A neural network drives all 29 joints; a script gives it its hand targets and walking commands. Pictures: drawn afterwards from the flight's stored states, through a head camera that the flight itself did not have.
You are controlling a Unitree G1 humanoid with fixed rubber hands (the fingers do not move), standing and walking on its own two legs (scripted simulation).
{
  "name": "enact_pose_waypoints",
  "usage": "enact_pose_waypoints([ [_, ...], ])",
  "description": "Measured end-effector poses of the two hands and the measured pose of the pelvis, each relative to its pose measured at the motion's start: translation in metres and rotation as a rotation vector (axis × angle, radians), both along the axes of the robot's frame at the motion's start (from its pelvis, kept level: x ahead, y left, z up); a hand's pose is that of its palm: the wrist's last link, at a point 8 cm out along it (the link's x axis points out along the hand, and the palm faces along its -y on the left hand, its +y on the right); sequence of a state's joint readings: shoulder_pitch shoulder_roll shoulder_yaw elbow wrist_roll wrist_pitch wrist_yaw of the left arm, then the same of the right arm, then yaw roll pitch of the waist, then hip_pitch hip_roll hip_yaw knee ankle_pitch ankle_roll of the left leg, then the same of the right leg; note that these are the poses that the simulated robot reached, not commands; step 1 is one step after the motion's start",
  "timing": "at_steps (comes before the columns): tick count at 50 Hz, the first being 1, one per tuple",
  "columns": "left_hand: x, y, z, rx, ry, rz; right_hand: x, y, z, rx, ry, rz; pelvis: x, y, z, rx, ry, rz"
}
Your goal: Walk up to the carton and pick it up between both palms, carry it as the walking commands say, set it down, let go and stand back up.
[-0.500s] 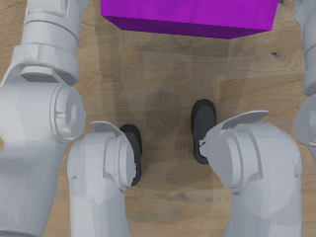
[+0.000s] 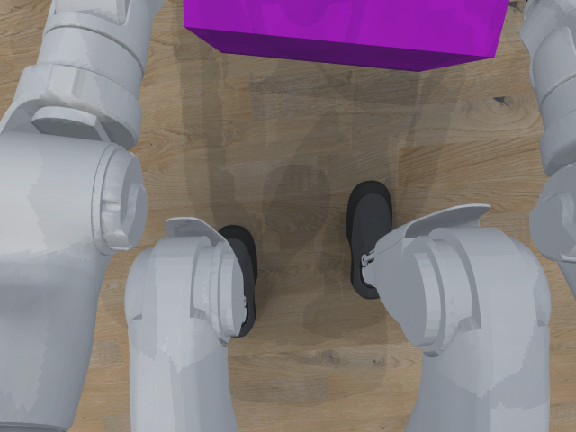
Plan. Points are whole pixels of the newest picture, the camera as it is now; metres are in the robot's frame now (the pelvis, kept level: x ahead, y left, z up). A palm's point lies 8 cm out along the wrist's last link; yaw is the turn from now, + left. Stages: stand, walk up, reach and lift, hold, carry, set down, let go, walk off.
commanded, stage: set down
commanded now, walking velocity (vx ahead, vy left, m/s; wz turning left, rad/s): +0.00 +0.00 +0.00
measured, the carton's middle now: out of the picture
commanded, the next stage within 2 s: let go in 1.88 s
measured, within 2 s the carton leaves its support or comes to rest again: neither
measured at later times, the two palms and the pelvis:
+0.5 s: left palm out of the picture +0.59 +0.14 -0.18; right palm out of the picture +0.52 -0.30 -0.17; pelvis +0.00 +0.00 +0.00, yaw -1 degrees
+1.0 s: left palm out of the picture +0.61 +0.14 -0.04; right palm out of the picture +0.52 -0.32 -0.05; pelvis -0.01 +0.00 +0.08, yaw -1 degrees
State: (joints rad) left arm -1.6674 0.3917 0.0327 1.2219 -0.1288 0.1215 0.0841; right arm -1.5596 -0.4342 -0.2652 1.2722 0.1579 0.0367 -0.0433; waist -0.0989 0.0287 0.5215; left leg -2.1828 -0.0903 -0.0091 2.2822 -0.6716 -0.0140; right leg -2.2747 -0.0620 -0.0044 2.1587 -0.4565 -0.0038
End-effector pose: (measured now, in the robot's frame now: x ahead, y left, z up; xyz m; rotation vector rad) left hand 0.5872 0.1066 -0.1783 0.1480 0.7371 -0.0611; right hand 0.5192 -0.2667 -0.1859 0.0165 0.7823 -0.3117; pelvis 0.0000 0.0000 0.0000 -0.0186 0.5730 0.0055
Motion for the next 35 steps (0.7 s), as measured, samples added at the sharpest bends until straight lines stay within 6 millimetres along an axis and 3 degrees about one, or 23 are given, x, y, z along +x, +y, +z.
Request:
enact_pose_waypoints([
  [14,0.0,0.027,-0.007,0.024,-0.002,0.036,-0.006,-0.03,0.001,-0.034,0.001,-0.052,0.002,-0.003,-0.005,-0.002,-0.001,-0.003],
  [22,0.002,0.031,-0.004,0.016,-0.012,0.033,-0.004,-0.036,0.007,-0.029,-0.015,-0.059,0.001,-0.003,-0.005,-0.002,-0.002,-0.005],
  [28,0.01,0.03,0.015,0.014,-0.065,0.036,0.003,-0.038,0.023,-0.022,-0.073,-0.067,0.0,-0.002,0.0,-0.001,-0.007,-0.013],
  [35,0.017,0.03,0.053,0.028,-0.092,0.05,0.002,-0.046,0.053,-0.024,-0.114,-0.069,-0.001,0.0,0.017,0.011,-0.026,-0.024],
])
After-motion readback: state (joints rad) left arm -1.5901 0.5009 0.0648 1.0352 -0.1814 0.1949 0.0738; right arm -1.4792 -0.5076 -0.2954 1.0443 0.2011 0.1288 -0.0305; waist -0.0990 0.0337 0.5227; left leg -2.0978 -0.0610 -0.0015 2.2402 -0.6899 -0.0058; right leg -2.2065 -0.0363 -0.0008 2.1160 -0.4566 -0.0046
